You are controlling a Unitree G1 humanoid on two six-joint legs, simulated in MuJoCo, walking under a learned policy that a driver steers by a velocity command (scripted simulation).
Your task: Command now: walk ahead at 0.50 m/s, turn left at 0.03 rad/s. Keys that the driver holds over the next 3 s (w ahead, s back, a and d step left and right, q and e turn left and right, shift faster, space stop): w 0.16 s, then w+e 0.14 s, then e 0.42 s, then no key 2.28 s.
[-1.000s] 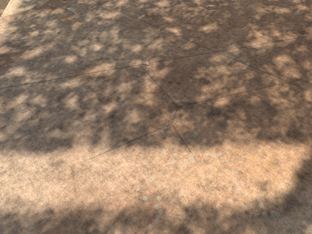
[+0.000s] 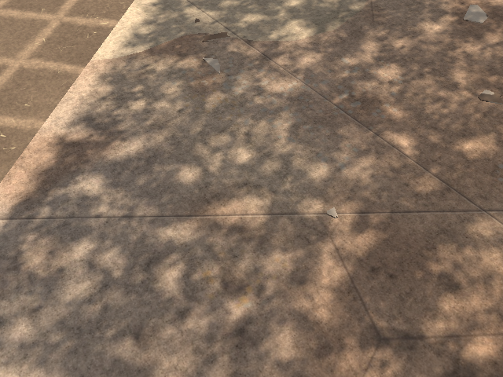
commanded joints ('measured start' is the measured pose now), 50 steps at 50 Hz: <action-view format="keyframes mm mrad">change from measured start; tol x32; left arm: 1 -18 169 36 -52 -11 -9 11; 50 -217 149 48 -249 25 93 39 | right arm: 1 -72 -24 1 -71 3 -16 7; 8 -193 -59 -4 -135 16 -33 42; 13 305 -228 -71 -24 -13 -25 17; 50 -2 -81 -22 25 1 86 -37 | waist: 1 -5 -98 19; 13 -171 241 -445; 18 -53 64 -35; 50 -48 -186 -141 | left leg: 1 55 -22 32 -165 167 -4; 9 149 -85 52 -341 22 61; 11 582 -64 35 -345 74 121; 13 1108 325 -630 -459 -92 315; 19 482 146 -46 -601 397 194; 34 622 143 226 -265 537 108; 37 62 -183 68 510 -639 -67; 50 316 -74 24 -46 -266 -59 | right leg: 1 -39 -233 113 -107 253 -136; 11 14 -233 101 372 518 -47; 13 -556 -26 116 976 -410 37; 14 -643 -84 179 1064 -380 29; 33 -380 -109 -20 375 -6 17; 36 153 -315 351 264 896 -189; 50 -192 -258 286 55 7 -168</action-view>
